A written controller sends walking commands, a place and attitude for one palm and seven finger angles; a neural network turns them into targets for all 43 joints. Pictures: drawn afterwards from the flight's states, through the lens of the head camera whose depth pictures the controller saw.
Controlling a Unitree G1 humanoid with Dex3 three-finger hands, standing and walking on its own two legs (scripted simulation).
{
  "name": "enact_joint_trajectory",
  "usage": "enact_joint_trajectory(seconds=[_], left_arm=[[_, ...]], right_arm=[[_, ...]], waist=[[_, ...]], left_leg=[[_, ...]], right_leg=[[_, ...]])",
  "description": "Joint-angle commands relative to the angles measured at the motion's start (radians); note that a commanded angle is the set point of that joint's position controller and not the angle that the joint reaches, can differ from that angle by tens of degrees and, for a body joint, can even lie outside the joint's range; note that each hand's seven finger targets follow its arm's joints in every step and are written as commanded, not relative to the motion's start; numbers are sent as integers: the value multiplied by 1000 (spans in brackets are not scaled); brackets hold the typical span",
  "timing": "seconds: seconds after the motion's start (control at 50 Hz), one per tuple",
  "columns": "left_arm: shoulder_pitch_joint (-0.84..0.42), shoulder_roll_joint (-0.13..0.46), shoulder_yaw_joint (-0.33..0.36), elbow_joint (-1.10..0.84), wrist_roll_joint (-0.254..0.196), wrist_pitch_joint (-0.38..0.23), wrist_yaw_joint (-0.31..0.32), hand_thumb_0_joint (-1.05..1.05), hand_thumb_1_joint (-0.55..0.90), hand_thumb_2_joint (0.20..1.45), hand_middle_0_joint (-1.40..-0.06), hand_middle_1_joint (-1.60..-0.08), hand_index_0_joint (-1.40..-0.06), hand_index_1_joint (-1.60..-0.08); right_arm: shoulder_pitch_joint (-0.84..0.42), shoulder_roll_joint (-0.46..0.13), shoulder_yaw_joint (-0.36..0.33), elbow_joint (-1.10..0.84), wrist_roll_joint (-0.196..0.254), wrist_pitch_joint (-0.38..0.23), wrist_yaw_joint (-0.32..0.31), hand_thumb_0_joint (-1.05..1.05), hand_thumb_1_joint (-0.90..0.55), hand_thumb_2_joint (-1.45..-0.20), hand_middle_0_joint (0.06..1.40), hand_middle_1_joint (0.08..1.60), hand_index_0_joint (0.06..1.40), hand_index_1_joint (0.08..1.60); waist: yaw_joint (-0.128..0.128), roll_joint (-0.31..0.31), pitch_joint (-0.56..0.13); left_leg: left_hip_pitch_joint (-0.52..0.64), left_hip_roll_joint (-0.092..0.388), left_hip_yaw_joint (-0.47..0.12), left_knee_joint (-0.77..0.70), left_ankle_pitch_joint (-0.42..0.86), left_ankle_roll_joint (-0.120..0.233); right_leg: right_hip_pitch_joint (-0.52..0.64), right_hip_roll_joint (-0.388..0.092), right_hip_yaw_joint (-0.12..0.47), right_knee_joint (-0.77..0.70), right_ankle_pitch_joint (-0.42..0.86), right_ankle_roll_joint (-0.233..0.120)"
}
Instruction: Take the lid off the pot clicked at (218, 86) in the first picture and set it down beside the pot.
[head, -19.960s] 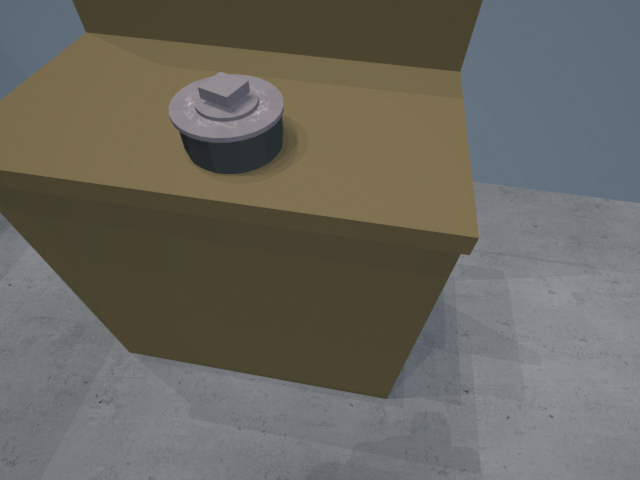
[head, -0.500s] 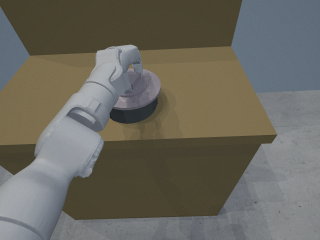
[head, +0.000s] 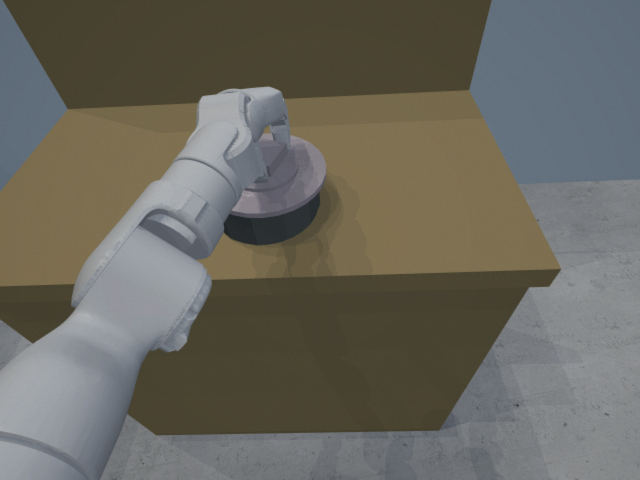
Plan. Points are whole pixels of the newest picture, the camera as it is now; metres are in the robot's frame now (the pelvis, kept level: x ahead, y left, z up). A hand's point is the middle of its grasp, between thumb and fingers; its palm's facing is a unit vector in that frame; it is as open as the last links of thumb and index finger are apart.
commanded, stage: lift the lid straight up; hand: left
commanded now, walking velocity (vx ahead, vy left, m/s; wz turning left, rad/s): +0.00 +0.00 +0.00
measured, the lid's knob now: (261, 155) +0.50 +0.06 +0.16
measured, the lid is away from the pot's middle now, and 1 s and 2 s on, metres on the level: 0.01 0.02 0.02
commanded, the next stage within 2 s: move the lid sideways beside the pot in 1.72 s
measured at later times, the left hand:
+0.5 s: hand (265, 123) +0.47 +0.04 +0.23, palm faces -0.35 -0.12 -0.93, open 8.8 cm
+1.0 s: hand (248, 90) +0.47 +0.06 +0.27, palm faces -0.30 -0.11 -0.95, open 8.8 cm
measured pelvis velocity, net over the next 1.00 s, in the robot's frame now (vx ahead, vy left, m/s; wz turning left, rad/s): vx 0.00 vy -0.01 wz -0.01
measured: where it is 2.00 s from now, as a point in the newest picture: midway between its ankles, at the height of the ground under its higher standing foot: outside the picture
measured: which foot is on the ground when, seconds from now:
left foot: down 0.00-1.00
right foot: down 0.00-1.00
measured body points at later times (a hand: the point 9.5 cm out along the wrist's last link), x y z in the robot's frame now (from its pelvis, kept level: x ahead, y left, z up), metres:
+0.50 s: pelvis +0.00 -0.01 +0.00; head +0.00 -0.04 +0.45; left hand +0.48 +0.05 +0.28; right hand +0.07 -0.27 -0.14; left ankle +0.04 +0.06 -0.74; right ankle -0.06 -0.10 -0.74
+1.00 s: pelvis +0.00 -0.01 +0.00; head +0.01 -0.04 +0.45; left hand +0.48 +0.06 +0.32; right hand +0.08 -0.28 -0.14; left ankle +0.04 +0.06 -0.74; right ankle -0.06 -0.10 -0.74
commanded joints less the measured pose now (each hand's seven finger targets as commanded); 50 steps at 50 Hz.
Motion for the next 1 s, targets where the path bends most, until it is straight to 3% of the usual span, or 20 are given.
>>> enact_joint_trajectory(seconds=[0.0,0.02,0.08,0.12,0.14,0.18,0.26,0.28,0.3,0.36,0.42,0.48,0.52,0.68,0.72,0.78,0.82,0.9,0.92,0.98], left_arm=[[-725,179,78,-272,10,-34,45,0,560,1037,-702,-1080,-691,-1074],[-733,170,76,-309,-2,-42,49,0,560,1037,-702,-1080,-691,-1074],[-744,143,54,-294,-3,-40,49,0,560,1037,-702,-1080,-691,-1074],[-723,142,61,-288,-15,-31,51,0,560,1037,-702,-1080,-691,-1074],[-736,188,86,-274,1,-27,49,0,560,1037,-702,-1079,-691,-1074],[-768,201,93,-244,2,-13,45,0,560,1037,-702,-1079,-691,-1074],[-793,262,122,-226,49,-3,48,0,560,1037,-702,-1079,-691,-1074],[-782,237,104,-204,58,2,48,0,560,1037,-702,-1079,-691,-1074],[-765,222,99,-185,60,10,47,0,560,1037,-702,-1079,-691,-1074],[-733,289,150,-166,70,26,37,0,560,1037,-702,-1079,-691,-1074],[-738,268,135,-121,59,41,27,0,560,1037,-702,-1079,-691,-1074],[-784,288,131,-122,72,45,18,0,560,1037,-702,-1079,-691,-1074],[-837,237,96,-200,64,27,10,0,560,1037,-702,-1079,-691,-1074],[-847,349,161,-227,75,12,-20,0,560,1037,-702,-1079,-691,-1074],[-819,288,125,-224,60,15,-25,0,560,1037,-702,-1079,-691,-1074],[-801,354,167,-198,83,23,-33,0,560,1037,-702,-1079,-691,-1074],[-783,305,135,-187,65,32,-39,0,560,1037,-702,-1079,-691,-1074],[-842,304,125,-261,73,28,-48,0,560,1037,-702,-1079,-691,-1074],[-820,283,114,-265,57,25,-50,0,560,1037,-702,-1079,-691,-1074],[-851,270,100,-244,66,32,-57,0,560,1037,-702,-1079,-691,-1074]], right_arm=[[-18,-122,-35,-95,4,-51,-2,0,-900,-900,200,300,200,300],[-20,-122,-37,-103,1,-58,-1,0,-900,-900,200,300,200,300],[-31,-115,-35,-95,6,-71,3,0,-900,-900,200,300,200,300],[-26,-121,-39,-93,5,-69,6,0,-900,-900,200,300,200,300],[-30,-123,-36,-85,3,-68,5,0,-900,-900,200,300,200,300],[-34,-123,-30,-80,7,-67,1,0,-900,-900,200,300,200,300],[-41,-122,-23,-80,1,-64,-7,0,-900,-900,200,300,200,300],[-45,-120,-20,-79,2,-61,-7,0,-900,-900,200,300,200,300],[-43,-115,-20,-82,4,-56,-6,0,-900,-900,200,300,200,300],[-44,-127,-21,-90,0,-39,-8,0,-900,-900,200,300,200,300],[-41,-127,-19,-90,4,-27,-15,0,-900,-900,200,300,200,300],[-52,-129,-15,-90,5,-28,-22,0,-900,-900,200,300,200,300],[-45,-124,-20,-100,4,-38,-21,0,-900,-900,200,300,200,300],[-46,-127,-23,-105,0,-57,-20,0,-900,-900,200,300,200,300],[-40,-129,-28,-106,2,-56,-17,0,-900,-900,200,300,200,300],[-45,-132,-26,-102,0,-53,-11,0,-900,-900,200,300,200,300],[-44,-135,-27,-103,3,-44,-9,0,-900,-900,200,300,200,300],[-66,-126,-25,-118,7,-48,-3,0,-900,-900,200,300,200,300],[-58,-131,-29,-120,4,-46,-3,0,-900,-900,200,300,200,300],[-70,-127,-24,-114,11,-45,-1,0,-900,-900,200,300,200,300]], waist=[[-22,-141,-454],[-14,-98,-477],[-22,-133,-443],[-11,-112,-435],[-12,-149,-432],[-18,-187,-407],[-8,-152,-441],[-9,-138,-425],[-9,-147,-405],[5,-179,-427],[-10,-198,-361],[-23,-186,-362],[-24,-135,-407],[-3,-170,-473],[-5,-130,-445],[4,-176,-426],[-1,-148,-390],[-3,-141,-425],[0,-106,-431],[-12,-159,-399]], left_leg=[[485,28,-72,38,308,-2],[502,32,-77,47,346,-3],[506,29,-77,47,349,-1],[501,30,-77,50,365,-4],[488,25,-73,44,346,-1],[448,17,-63,31,281,4],[424,17,-60,35,254,4],[414,18,-61,32,246,1],[405,16,-59,30,234,2],[380,14,-47,24,238,4],[339,14,-38,16,196,11],[350,12,-38,14,193,15],[400,17,-48,24,233,13],[388,8,-37,39,264,22],[396,10,-39,49,311,20],[376,7,-31,48,303,23],[365,12,-33,41,300,20],[415,12,-37,42,313,22],[430,20,-44,52,353,20],[428,16,-48,36,308,21]], right_leg=[[-102,41,12,-58,413,-3],[-100,35,20,-54,431,-8],[-119,43,12,-54,425,-4],[-113,38,13,-56,439,-5],[-96,41,12,-58,449,-3],[-89,37,13,-61,445,1],[-73,28,31,-56,443,-5],[-86,28,27,-54,423,-9],[-91,29,23,-59,410,-8],[-36,24,26,-61,444,-2],[-41,18,30,-81,442,3],[-51,19,37,-86,440,4],[-58,19,36,-78,457,-2],[15,12,57,-68,537,6],[-3,12,45,-67,570,2],[8,14,51,-66,570,6],[-6,10,41,-71,566,1],[-19,14,46,-68,543,5],[-23,10,43,-68,557,1],[-44,19,36,-74,502,6]])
